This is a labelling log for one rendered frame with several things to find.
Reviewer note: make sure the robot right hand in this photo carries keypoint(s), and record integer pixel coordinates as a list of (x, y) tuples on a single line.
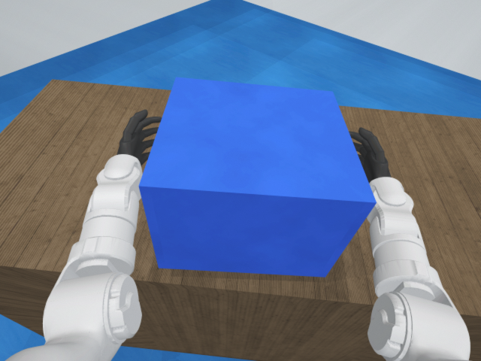
[(372, 155)]

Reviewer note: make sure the carton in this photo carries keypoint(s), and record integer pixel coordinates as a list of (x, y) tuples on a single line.
[(253, 179)]

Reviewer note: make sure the pedestal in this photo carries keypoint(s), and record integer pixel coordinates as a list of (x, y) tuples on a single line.
[(53, 150)]

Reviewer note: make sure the robot left forearm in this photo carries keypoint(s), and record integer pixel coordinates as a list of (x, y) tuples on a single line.
[(110, 223)]

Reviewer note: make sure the robot left hand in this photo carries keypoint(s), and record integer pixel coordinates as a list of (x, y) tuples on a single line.
[(132, 141)]

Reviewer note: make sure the robot left upper arm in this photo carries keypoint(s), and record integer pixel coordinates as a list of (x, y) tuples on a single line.
[(87, 319)]

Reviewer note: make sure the robot right upper arm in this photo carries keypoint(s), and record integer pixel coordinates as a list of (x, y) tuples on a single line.
[(409, 328)]

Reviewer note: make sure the robot right forearm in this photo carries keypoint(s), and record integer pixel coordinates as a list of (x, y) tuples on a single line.
[(398, 249)]

